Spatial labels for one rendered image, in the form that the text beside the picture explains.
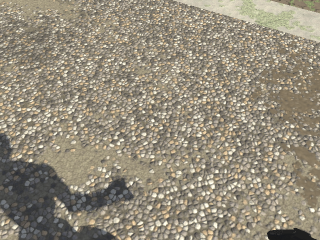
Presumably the robot right hand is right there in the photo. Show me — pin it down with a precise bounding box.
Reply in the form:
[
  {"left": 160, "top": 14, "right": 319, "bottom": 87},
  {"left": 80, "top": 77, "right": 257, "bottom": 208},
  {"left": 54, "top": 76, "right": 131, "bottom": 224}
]
[{"left": 267, "top": 228, "right": 317, "bottom": 240}]

